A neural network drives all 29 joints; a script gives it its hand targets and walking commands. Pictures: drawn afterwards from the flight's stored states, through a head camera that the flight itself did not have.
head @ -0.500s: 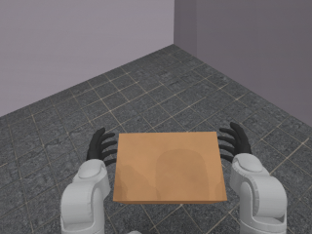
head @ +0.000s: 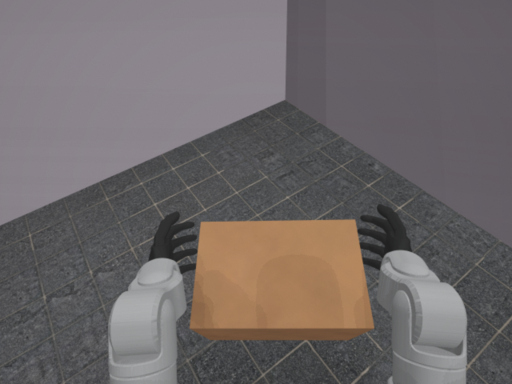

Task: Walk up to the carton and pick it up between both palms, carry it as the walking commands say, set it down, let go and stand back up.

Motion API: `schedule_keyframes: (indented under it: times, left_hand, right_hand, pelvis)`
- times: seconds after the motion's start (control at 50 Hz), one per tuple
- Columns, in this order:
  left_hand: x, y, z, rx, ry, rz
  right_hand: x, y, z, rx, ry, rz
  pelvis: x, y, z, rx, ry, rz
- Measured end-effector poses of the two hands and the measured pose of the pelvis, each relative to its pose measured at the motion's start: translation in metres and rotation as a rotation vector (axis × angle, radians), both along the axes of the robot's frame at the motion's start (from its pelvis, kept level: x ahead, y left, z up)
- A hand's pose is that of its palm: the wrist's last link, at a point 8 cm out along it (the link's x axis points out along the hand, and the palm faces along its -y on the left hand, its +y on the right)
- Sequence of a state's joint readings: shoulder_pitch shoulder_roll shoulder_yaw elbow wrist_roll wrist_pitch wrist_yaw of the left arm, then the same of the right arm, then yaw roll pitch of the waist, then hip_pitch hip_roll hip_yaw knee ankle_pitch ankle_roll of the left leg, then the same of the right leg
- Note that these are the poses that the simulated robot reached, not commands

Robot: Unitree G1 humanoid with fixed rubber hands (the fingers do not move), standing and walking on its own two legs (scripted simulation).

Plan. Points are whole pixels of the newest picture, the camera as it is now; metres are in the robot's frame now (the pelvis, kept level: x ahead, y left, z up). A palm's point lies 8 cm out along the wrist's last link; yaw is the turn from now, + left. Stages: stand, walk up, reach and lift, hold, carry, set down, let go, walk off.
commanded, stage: carry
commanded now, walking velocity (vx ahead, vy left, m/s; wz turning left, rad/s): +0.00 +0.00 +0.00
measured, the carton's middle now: (277, 283) +0.28 +0.00 +0.01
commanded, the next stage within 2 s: none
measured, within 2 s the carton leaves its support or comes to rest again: neither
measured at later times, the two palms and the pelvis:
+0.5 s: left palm (178, 215) +0.36 +0.16 +0.09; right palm (366, 201) +0.38 -0.15 +0.08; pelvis +0.11 -0.01 -0.01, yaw +2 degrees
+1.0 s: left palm (196, 191) +0.43 +0.14 +0.07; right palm (368, 184) +0.43 -0.17 +0.07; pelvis +0.16 -0.01 -0.01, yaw +0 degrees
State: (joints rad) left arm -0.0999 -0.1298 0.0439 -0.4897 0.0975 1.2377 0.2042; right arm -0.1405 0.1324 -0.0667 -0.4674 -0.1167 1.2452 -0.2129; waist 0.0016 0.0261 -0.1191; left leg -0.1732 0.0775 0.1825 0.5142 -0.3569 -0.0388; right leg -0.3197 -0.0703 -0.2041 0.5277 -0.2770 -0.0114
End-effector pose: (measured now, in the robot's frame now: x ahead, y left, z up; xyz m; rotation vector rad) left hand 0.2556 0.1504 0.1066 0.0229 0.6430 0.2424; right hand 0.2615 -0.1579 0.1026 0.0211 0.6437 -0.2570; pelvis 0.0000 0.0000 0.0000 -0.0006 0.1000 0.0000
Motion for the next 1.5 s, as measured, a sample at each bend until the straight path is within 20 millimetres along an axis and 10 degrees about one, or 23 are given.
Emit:
schedule_keyframes:
  times: [0.28,0.4,0.52,0.76,1.02,1.5]
  left_hand:
    - [0.067,-0.004,0.012,-0.019,0.010,0.017]
    - [0.086,0.014,-0.002,-0.028,-0.019,0.056]
    - [0.110,0.003,-0.023,-0.007,0.031,0.033]
    - [0.143,-0.015,0.001,0.004,-0.019,-0.002]
    - [0.175,-0.012,-0.038,-0.004,0.041,-0.019]
    - [0.155,-0.014,-0.053,0.002,0.027,-0.052]
  right_hand:
    - [0.072,-0.004,0.018,-0.019,0.010,0.015]
    - [0.103,0.015,0.007,-0.035,-0.019,0.060]
    - [0.120,0.004,-0.021,-0.016,0.031,0.039]
    - [0.143,-0.014,0.002,-0.007,-0.020,0.004]
    - [0.172,-0.013,-0.034,-0.018,0.039,0.011]
    - [0.146,-0.017,-0.048,-0.025,0.024,0.033]
  pelvis:
    - [0.066,-0.009,0.022,0.023,0.020,0.039]
    - [0.094,-0.002,0.002,0.001,0.013,0.024]
    - [0.113,-0.006,-0.009,-0.002,0.014,0.033]
    - [0.146,-0.014,0.002,0.020,0.012,0.004]
    - [0.162,-0.012,-0.010,0.015,-0.007,-0.007]
    - [0.138,-0.014,-0.006,0.011,-0.037,-0.013]
